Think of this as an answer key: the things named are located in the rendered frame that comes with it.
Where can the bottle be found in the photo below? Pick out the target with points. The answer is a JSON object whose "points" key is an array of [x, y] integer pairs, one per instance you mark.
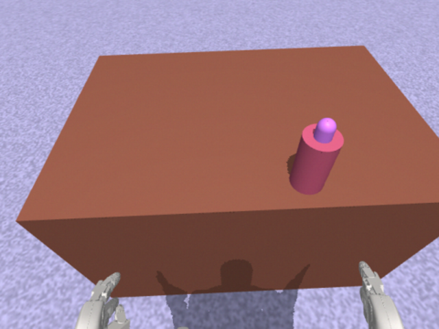
{"points": [[317, 151]]}

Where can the right robot hand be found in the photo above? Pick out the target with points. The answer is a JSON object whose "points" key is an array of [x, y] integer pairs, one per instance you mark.
{"points": [[379, 309]]}

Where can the left robot hand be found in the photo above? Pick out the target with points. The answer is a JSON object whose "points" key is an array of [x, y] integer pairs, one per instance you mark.
{"points": [[96, 312]]}

